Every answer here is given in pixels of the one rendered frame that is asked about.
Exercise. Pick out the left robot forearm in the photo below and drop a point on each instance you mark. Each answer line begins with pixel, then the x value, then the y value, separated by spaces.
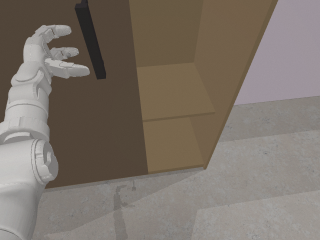
pixel 27 108

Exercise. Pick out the robot left hand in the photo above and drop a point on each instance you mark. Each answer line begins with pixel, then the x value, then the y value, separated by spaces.
pixel 36 49

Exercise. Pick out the robot left upper arm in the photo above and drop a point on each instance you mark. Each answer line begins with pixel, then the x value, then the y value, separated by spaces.
pixel 26 167

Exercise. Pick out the wardrobe door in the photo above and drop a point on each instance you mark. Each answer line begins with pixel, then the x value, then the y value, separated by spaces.
pixel 96 126

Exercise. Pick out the handle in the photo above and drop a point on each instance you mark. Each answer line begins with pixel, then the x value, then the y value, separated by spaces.
pixel 89 34

